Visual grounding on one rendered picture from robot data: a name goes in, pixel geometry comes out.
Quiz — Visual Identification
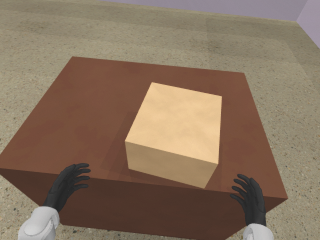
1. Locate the right robot hand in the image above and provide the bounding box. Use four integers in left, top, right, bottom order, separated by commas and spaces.
230, 174, 267, 227

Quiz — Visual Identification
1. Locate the pedestal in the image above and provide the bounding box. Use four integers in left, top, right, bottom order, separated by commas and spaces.
0, 56, 288, 240

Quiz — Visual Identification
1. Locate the robot right forearm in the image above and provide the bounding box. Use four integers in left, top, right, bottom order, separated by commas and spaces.
243, 223, 274, 240

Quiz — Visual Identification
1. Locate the left robot hand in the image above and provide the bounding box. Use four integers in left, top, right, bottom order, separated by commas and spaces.
42, 163, 91, 213

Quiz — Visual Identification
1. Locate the robot left forearm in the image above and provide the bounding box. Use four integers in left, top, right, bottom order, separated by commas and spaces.
17, 206, 60, 240

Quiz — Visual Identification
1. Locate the carton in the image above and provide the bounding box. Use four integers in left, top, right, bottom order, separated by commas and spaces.
125, 82, 222, 189

